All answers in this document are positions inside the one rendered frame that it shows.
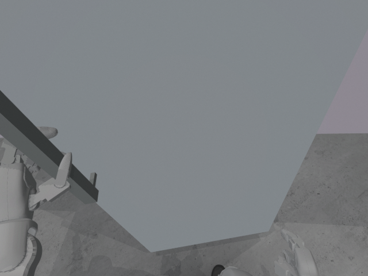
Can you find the handle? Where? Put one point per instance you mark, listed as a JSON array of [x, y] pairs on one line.
[[24, 135]]

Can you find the left robot forearm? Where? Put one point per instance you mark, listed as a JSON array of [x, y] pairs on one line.
[[20, 250]]

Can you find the fridge door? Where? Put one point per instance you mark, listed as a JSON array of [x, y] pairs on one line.
[[196, 115]]

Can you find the robot right hand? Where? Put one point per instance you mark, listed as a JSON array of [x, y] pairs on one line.
[[301, 263]]

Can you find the right robot foot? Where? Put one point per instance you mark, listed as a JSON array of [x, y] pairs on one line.
[[217, 270]]

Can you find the robot left hand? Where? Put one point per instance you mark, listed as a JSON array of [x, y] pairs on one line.
[[16, 181]]

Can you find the robot right shin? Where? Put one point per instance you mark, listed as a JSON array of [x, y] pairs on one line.
[[230, 267]]

